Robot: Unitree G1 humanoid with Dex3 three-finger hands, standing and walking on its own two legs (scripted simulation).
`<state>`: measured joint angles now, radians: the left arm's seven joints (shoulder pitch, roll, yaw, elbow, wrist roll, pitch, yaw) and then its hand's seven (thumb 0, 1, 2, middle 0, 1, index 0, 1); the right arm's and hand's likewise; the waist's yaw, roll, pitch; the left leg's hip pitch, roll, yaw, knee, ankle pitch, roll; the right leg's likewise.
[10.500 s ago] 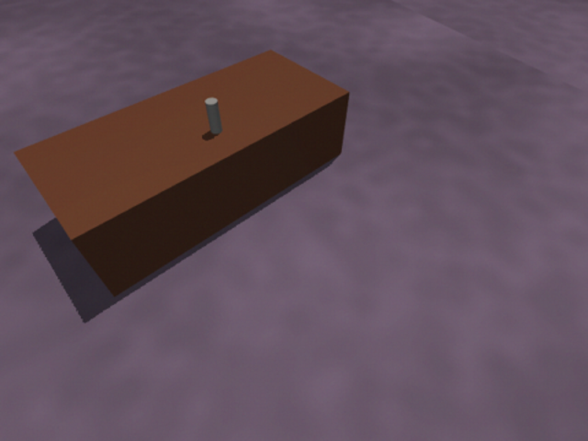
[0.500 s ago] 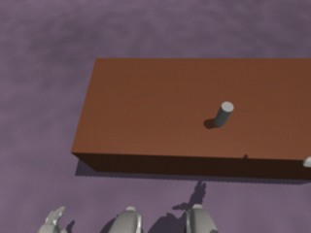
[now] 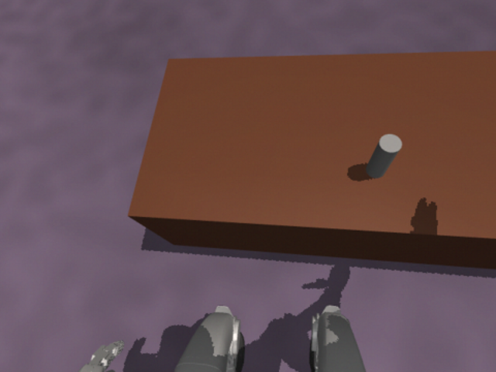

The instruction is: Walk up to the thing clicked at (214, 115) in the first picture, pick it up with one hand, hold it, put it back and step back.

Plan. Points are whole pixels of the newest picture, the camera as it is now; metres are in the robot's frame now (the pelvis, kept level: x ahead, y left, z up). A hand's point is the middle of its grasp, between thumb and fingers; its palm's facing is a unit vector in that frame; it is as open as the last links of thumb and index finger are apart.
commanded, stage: go down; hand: right
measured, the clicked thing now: (382, 157) +0.57 -0.24 -0.25
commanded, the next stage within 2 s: none
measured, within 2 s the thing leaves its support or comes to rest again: neither
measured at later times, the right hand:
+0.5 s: hand out of the picture +0.45 -0.41 +0.06, palm faces +0.27 +0.96 -0.05, open 17.7 cm
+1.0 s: hand out of the picture +0.47 -0.42 +0.06, palm faces +0.28 +0.96 -0.02, open 17.6 cm
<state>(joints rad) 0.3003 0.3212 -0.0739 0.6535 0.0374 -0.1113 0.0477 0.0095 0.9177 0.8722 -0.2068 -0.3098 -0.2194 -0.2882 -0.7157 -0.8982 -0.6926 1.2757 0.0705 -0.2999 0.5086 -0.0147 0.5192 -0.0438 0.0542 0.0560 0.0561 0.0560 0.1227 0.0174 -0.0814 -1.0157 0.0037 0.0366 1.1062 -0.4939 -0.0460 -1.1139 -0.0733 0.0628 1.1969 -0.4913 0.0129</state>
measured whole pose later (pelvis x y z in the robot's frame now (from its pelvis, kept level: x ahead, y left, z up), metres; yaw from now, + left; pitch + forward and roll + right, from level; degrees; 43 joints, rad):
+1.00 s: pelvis +0.00 -0.01 -0.02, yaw +2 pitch +28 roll +8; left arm 0.29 0.31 -0.13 0.64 0.04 -0.05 0.01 0.01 0.90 0.88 -0.20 -0.30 -0.20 -0.29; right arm -0.93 -1.06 -0.76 1.33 0.07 -0.34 0.56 -0.02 0.59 -0.03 0.06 0.05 0.06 0.05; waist 0.17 0.01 -0.07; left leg -1.16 -0.02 0.06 1.18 -0.51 -0.05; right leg -1.28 -0.09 0.10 1.31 -0.53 0.01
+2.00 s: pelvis +0.00 -0.01 -0.03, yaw +3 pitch +30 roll +9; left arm 0.28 0.30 -0.14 0.63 0.04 -0.05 0.01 0.01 0.90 0.88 -0.20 -0.30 -0.21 -0.29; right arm -0.98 -1.12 -0.77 1.34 0.06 -0.33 0.55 -0.02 0.52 -0.05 0.06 0.05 0.06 0.05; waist 0.18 0.01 -0.07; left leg -1.20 -0.02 0.06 1.21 -0.52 -0.06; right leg -1.33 -0.09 0.10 1.35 -0.55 0.00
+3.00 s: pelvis +0.00 -0.01 -0.03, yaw +3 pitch +30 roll +8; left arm 0.27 0.30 -0.14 0.62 0.04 -0.03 0.01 0.01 0.91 0.88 -0.20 -0.31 -0.21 -0.29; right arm -0.96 -1.11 -0.78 1.31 0.07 -0.32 0.53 -0.02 0.56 -0.06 0.04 0.05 0.05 0.05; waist 0.17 0.01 -0.07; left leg -1.20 -0.03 0.06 1.20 -0.53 -0.05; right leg -1.33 -0.09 0.11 1.34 -0.55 0.01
